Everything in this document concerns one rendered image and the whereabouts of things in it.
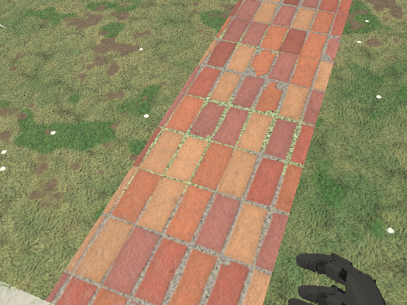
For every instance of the robot right hand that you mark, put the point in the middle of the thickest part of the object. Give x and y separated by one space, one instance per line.
360 288

